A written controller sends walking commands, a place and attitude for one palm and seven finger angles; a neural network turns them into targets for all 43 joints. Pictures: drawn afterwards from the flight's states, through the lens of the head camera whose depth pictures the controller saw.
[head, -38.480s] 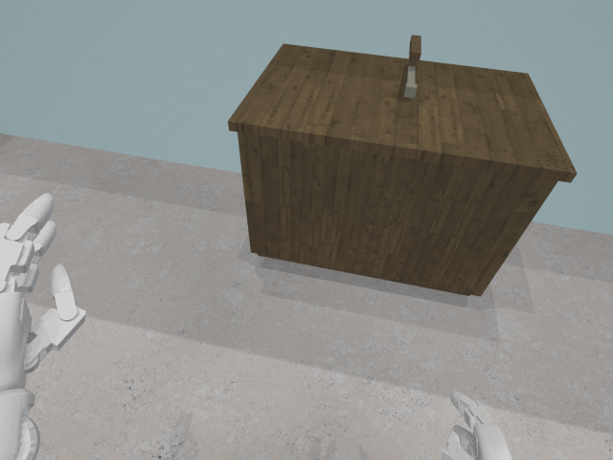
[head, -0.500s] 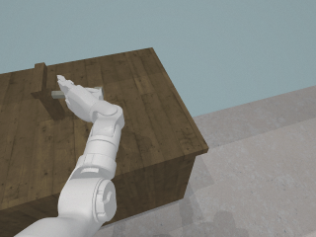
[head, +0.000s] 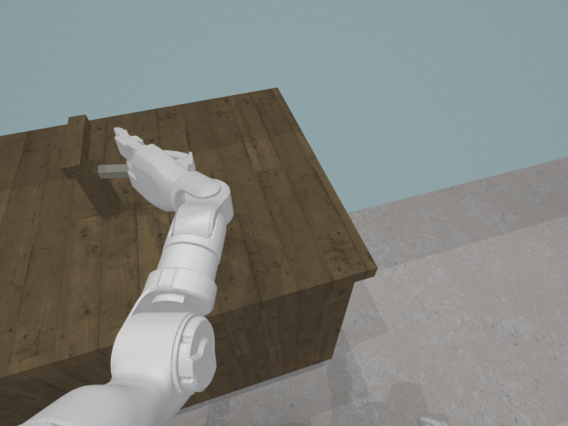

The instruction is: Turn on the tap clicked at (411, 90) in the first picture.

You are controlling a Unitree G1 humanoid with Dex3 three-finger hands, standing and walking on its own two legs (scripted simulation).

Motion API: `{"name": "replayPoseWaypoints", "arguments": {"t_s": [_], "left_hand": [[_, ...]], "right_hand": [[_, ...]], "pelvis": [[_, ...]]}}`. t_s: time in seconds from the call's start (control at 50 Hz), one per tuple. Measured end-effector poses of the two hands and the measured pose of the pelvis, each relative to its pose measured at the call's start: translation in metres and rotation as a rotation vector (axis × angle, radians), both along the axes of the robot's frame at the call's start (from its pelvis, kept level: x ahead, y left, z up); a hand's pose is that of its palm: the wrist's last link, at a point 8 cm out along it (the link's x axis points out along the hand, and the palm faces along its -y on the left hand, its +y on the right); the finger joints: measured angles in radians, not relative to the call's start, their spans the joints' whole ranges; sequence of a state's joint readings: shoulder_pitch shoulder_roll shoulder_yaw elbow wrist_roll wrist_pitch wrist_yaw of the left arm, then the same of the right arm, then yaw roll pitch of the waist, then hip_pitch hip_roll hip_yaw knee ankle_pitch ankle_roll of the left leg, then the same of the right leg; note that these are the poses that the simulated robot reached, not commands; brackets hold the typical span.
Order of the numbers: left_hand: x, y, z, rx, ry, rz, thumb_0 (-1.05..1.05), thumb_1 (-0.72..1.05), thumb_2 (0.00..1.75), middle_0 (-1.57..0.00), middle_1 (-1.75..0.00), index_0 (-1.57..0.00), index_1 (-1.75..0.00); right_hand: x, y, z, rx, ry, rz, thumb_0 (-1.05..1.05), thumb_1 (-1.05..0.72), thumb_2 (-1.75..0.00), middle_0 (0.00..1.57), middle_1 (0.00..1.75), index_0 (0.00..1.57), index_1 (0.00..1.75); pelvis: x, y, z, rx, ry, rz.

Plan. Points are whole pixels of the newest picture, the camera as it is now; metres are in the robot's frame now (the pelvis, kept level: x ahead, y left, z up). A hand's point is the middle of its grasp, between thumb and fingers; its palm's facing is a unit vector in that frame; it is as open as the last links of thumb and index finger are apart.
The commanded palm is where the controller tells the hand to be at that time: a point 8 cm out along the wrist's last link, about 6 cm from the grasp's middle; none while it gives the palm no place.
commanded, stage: lift the hand up off the lever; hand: left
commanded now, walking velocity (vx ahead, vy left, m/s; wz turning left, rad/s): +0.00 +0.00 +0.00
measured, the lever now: (181, 168) +0.53 +0.18 +0.06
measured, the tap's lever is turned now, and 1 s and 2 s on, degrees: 75 75 75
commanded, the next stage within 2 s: draw the hand back beside the body in 0.08 s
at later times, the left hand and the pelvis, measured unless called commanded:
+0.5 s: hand (169, 201) +0.38 +0.15 +0.14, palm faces +0.27 -0.95 -0.16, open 7.8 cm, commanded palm +0.34 +0.19 +0.16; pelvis +0.01 -0.01 +0.02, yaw -4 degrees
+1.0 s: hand (87, 253) +0.28 +0.21 +0.17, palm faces +0.20 -0.94 -0.26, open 7.6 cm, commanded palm +0.24 +0.25 +0.18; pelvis +0.00 +0.02 +0.03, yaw -3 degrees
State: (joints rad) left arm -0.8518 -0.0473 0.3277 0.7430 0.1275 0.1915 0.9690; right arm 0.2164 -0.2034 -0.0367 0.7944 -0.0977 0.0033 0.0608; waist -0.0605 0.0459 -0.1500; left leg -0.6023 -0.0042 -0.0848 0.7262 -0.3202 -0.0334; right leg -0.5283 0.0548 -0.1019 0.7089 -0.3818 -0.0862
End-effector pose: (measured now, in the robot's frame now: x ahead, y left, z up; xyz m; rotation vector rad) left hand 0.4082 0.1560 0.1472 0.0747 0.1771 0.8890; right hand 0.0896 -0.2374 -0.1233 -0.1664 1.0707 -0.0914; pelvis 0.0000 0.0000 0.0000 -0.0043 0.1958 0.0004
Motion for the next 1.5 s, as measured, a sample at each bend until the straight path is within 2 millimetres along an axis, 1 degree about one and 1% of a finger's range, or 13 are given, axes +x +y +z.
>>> {"name": "replayPoseWaypoints", "arguments": {"t_s": [0.2, 0.32, 0.36, 0.42, 0.5, 0.58, 0.68, 0.76, 0.84, 0.98, 1.2, 1.44, 1.5], "left_hand": [[-0.006, 0.004, -0.001, 0.016, -0.008, 0.015, 0.02, 0.90, 0.90, -0.15, -0.15, -0.15, -0.15], [-0.009, -0.006, 0.009, 0.045, -0.106, -0.342, 0.02, 0.90, 0.90, -0.15, -0.16, -0.15, -0.15], [-0.017, -0.004, 0.010, 0.026, -0.132, -0.439, 0.02, 0.90, 0.90, -0.15, -0.16, -0.15, -0.15], [-0.034, 0.009, 0.008, 0.006, -0.135, -0.493, 0.02, 0.90, 0.90, -0.16, -0.17, -0.16, -0.16], [-0.062, 0.041, 0.000, 0.084, -0.087, -0.621, 0.02, 0.90, 0.90, -0.16, -0.18, -0.16, -0.17], [-0.093, 0.065, 0.011, 0.182, -0.104, -0.681, 0.02, 0.90, 0.90, -0.17, -0.19, -0.16, -0.18], [-0.115, 0.070, 0.025, 0.229, -0.172, -0.735, 0.02, 0.90, 0.90, -0.17, -0.20, -0.17, -0.20], [-0.124, 0.067, 0.026, 0.226, -0.201, -0.773, 0.02, 0.90, 0.90, -0.17, -0.22, -0.17, -0.21], [-0.133, 0.071, 0.024, 0.221, -0.203, -0.786, 0.02, 0.90, 0.90, -0.18, -0.23, -0.18, -0.22], [-0.155, 0.097, 0.032, 0.263, -0.203, -0.738, 0.02, 0.89, 0.90, -0.19, -0.25, -0.19, -0.24], [-0.193, 0.126, 0.040, 0.325, -0.190, -0.664, 0.02, 0.89, 0.90, -0.20, -0.28, -0.20, -0.27], [-0.233, 0.152, 0.055, 0.417, -0.160, -0.580, 0.02, 0.89, 0.90, -0.21, -0.30, -0.20, -0.29], [-0.239, 0.155, 0.055, 0.416, -0.163, -0.553, 0.02, 0.89, 0.90, -0.21, -0.30, -0.20, -0.30]], "right_hand": [[-0.003, -0.006, -0.001, -0.001, 0.013, -0.005, 0.00, -0.90, -0.90, 0.20, 0.30, 0.20, 0.30], [0.001, -0.014, 0.014, -0.031, -0.028, -0.090, 0.01, -0.90, -0.90, 0.20, 0.30, 0.20, 0.30], [0.004, -0.017, 0.021, -0.039, -0.060, -0.118, 0.01, -0.90, -0.90, 0.20, 0.30, 0.20, 0.30], [0.010, -0.019, 0.032, -0.045, -0.109, -0.141, 0.01, -0.90, -0.90, 0.20, 0.30, 0.20, 0.30], [0.021, -0.020, 0.046, -0.032, -0.187, -0.149, 0.01, -0.90, -0.90, 0.20, 0.30, 0.20, 0.30], [0.036, -0.016, 0.054, -0.038, -0.247, -0.092, 0.01, -0.90, -0.90, 0.20, 0.30, 0.20, 0.30], [0.058, -0.001, 0.060, -0.036, -0.285, -0.005, 0.01, -0.90, -0.90, 0.20, 0.30, 0.20, 0.30], [0.074, 0.015, 0.069, -0.015, -0.334, 0.018, 0.01, -0.90, -0.90, 0.20, 0.30, 0.20, 0.30], [0.082, 0.029, 0.077, 0.005, -0.375, 0.021, 0.01, -0.90, -0.90, 0.20, 0.30, 0.20, 0.30], [0.082, 0.042, 0.076, 0.007, -0.370, 0.033, 0.01, -0.90, -0.90, 0.20, 0.30, 0.20, 0.30], [0.076, 0.042, 0.068, -0.027, -0.320, 0.047, 0.01, -0.90, -0.90, 0.20, 0.30, 0.20, 0.30], [0.089, 0.044, 0.075, -0.033, -0.375, 0.059, 0.01, -0.90, -0.90, 0.20, 0.30, 0.20, 0.30], [0.092, 0.046, 0.075, -0.036, -0.380, 0.074, 0.01, -0.90, -0.90, 0.20, 0.30, 0.20, 0.30]], "pelvis": [[0.002, -0.004, 0.001, 0.002, -0.008, 0.001], [0.005, -0.006, 0.008, 0.016, -0.059, -0.034], [0.007, -0.006, 0.012, 0.017, -0.085, -0.047], [0.008, -0.006, 0.016, 0.013, -0.128, -0.059], [0.008, -0.006, 0.022, 0.009, -0.190, -0.065], [0.005, -0.002, 0.025, 0.003, -0.235, -0.052], [-0.001, 0.005, 0.028, 0.003, -0.261, -0.032], [-0.002, 0.009, 0.029, 0.003, -0.268, -0.035], [-0.001, 0.013, 0.030, 0.001, -0.273, -0.044], [0.004, 0.020, 0.031, -0.006, -0.278, -0.047], [0.008, 0.029, 0.031, -0.008, -0.276, -0.038], [0.011, 0.031, 0.030, -0.013, -0.271, -0.032], [0.009, 0.032, 0.029, -0.013, -0.274, -0.024]]}}
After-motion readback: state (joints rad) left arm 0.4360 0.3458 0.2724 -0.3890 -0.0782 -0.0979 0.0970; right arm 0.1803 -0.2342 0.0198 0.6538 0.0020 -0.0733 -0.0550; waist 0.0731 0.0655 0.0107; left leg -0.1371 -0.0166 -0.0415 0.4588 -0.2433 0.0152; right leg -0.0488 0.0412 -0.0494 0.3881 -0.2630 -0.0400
